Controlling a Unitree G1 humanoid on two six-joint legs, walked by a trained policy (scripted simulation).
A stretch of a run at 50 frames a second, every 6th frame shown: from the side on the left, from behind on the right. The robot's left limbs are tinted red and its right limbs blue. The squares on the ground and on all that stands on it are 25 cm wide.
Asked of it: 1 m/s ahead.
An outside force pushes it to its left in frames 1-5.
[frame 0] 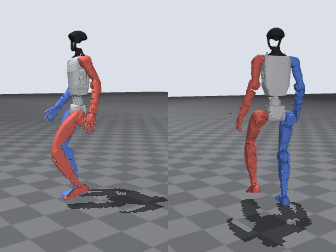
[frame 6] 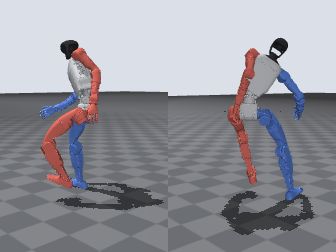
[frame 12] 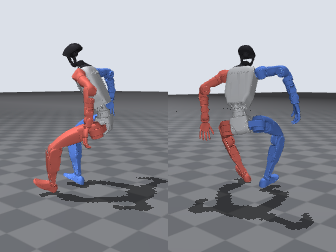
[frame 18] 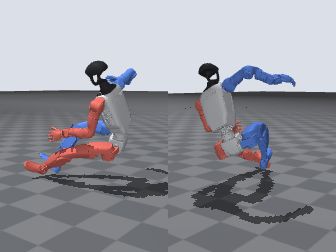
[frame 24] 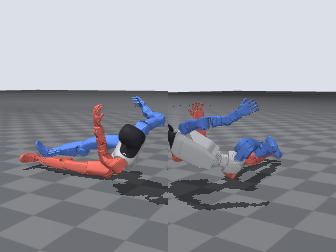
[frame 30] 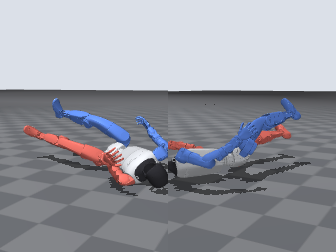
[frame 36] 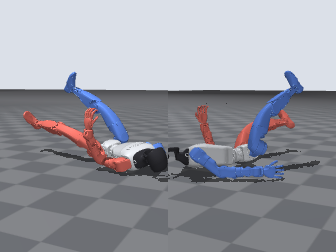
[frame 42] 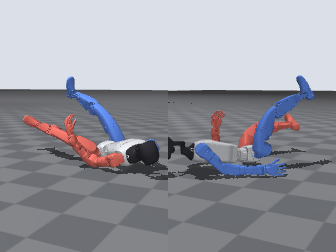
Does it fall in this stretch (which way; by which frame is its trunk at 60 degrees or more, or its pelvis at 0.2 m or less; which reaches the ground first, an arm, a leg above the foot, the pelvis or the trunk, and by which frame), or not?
yes: goes over to its left; its trunk at 60 degrees or more by frame 24; the left leg reaches the ground first, by frame 24
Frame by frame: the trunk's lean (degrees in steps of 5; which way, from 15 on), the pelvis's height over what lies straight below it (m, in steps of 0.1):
0: 0, 0.8
6: 35 forward and to its right, 0.7
12: 30 forward, 0.6
18: 30 forward and to its left, 0.4
24: 65 to its left, 0.2
30: 90 to its left, 0.1
36: 85 to its left, 0.1
42: 80 to its left, 0.1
